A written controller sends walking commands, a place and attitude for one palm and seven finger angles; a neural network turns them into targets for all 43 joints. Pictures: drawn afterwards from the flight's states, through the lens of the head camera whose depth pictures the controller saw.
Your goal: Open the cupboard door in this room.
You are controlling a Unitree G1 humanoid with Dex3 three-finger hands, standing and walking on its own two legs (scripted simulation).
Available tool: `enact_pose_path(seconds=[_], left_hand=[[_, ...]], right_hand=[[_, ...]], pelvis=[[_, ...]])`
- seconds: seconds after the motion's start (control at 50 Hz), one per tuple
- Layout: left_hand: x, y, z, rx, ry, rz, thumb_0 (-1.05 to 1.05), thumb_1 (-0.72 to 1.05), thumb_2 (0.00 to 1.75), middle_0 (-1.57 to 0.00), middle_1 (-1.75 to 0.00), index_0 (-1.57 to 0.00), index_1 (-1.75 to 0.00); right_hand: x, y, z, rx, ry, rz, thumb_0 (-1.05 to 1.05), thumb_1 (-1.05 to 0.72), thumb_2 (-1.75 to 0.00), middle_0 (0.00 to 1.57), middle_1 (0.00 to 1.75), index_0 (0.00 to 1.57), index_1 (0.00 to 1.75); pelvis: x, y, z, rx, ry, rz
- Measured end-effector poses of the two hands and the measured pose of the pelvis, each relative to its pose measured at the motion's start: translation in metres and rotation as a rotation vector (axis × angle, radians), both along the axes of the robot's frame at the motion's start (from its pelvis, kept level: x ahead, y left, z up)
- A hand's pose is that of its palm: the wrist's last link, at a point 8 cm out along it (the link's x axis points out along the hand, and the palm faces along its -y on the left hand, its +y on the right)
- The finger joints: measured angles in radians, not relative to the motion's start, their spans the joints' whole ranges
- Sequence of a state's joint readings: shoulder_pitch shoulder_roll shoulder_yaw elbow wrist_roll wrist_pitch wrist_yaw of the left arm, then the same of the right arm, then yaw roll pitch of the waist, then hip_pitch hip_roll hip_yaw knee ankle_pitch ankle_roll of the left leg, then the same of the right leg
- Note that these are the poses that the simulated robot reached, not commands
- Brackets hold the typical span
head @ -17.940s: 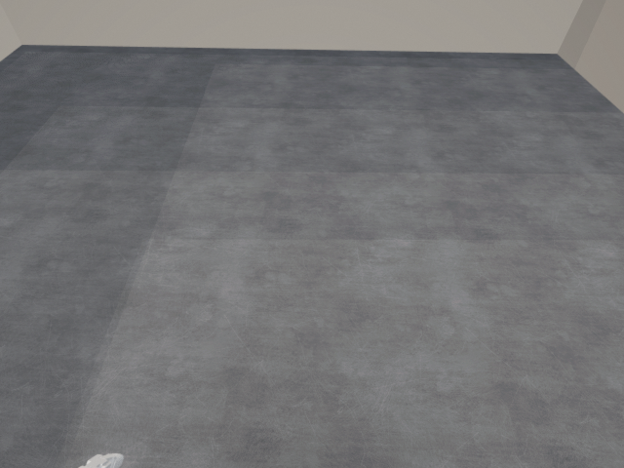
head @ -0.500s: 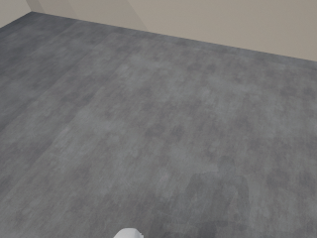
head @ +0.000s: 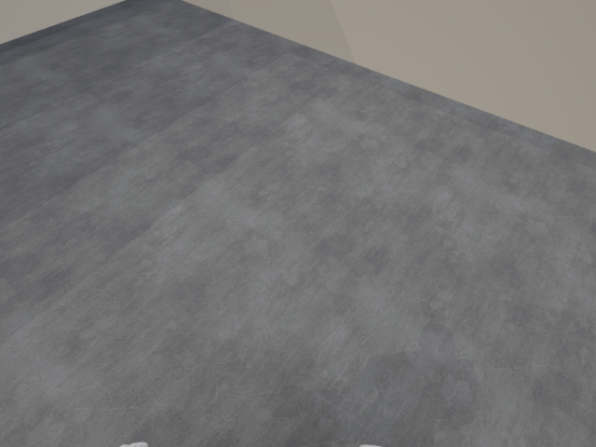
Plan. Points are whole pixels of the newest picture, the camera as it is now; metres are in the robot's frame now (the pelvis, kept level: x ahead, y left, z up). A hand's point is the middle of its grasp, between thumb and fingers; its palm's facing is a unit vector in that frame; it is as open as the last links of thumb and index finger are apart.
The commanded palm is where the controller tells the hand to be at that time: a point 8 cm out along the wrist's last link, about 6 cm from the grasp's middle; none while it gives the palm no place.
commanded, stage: turn or walk to find it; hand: left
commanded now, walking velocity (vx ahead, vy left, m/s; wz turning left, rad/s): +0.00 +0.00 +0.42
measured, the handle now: out of the picture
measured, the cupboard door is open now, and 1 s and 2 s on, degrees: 0 0 0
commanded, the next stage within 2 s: none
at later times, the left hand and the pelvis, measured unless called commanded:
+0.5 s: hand out of the picture -0.04 +0.19 -0.18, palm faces +0.27 -0.94 -0.23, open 7.4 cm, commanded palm none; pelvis -0.03 -0.01 -0.01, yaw +14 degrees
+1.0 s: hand out of the picture -0.01 +0.21 -0.15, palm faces +0.43 -0.86 -0.28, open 7.4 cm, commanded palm none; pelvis -0.03 -0.03 -0.01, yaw +26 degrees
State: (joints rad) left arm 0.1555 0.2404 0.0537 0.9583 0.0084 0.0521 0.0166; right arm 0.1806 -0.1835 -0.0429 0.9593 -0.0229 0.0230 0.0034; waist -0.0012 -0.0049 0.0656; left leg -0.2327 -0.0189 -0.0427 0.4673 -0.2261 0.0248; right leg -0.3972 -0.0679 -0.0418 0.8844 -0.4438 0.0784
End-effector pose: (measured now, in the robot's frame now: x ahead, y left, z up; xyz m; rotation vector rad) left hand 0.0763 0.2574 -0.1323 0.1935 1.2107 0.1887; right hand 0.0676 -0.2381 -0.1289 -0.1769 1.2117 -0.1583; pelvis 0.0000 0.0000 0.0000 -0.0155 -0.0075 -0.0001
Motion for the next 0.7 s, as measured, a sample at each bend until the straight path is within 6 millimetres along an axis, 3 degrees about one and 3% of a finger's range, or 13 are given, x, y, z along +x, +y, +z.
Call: enact_pose_path(seconds=[0.12, 0.24, 0.34, 0.44, 0.58, 0.7], left_hand=[[0.002, -0.027, 0.006, 0.029, -0.087, 0.01, 0.01, 0.91, 0.9, -0.2, -0.3, -0.2, -0.3], [-0.036, -0.045, 0.012, 0.027, -0.061, 0.077, 0.01, 0.91, 0.9, -0.2, -0.3, -0.21, -0.3], [-0.071, -0.048, 0.008, 0.009, -0.002, 0.136, 0.01, 0.9, 0.9, -0.2, -0.3, -0.21, -0.3], [-0.109, -0.037, -0.004, -0.018, 0.048, 0.207, 0.01, 0.9, 0.9, -0.2, -0.3, -0.21, -0.3], [-0.165, 0.0, -0.031, -0.041, 0.137, 0.317, 0.01, 0.9, 0.9, -0.2, -0.3, -0.21, -0.3], [-0.17, 0.018, -0.017, -0.032, 0.117, 0.368, 0.01, 0.91, 0.9, -0.2, -0.3, -0.2, -0.3]], right_hand=[[-0.011, -0.024, -0.024, 0.037, 0.032, 0.011, 0.0, -0.91, -0.89, 0.21, 0.3, 0.2, 0.3], [-0.014, -0.042, -0.025, 0.032, 0.084, 0.055, 0.01, -0.91, -0.89, 0.2, 0.3, 0.2, 0.3], [-0.012, -0.045, -0.018, 0.012, 0.115, 0.103, 0.01, -0.91, -0.89, 0.2, 0.3, 0.2, 0.3], [0.002, -0.029, -0.012, -0.019, 0.127, 0.18, 0.01, -0.91, -0.89, 0.2, 0.3, 0.19, 0.3], [0.036, 0.019, -0.005, -0.054, 0.016, 0.297, 0.01, -0.91, -0.89, 0.2, 0.3, 0.2, 0.3], [0.042, 0.047, 0.008, -0.044, -0.009, 0.357, 0.0, -0.91, -0.89, 0.2, 0.3, 0.2, 0.3]], pelvis=[[-0.008, -0.023, -0.011, 0.025, 0.002, 0.053], [-0.016, -0.033, -0.006, 0.033, -0.011, 0.12], [-0.02, -0.033, -0.002, 0.041, -0.005, 0.172], [-0.027, -0.023, -0.004, 0.037, 0.007, 0.219], [-0.039, 0.004, -0.016, 0.015, 0.01, 0.275], [-0.042, 0.012, -0.002, -0.008, 0.009, 0.324]])
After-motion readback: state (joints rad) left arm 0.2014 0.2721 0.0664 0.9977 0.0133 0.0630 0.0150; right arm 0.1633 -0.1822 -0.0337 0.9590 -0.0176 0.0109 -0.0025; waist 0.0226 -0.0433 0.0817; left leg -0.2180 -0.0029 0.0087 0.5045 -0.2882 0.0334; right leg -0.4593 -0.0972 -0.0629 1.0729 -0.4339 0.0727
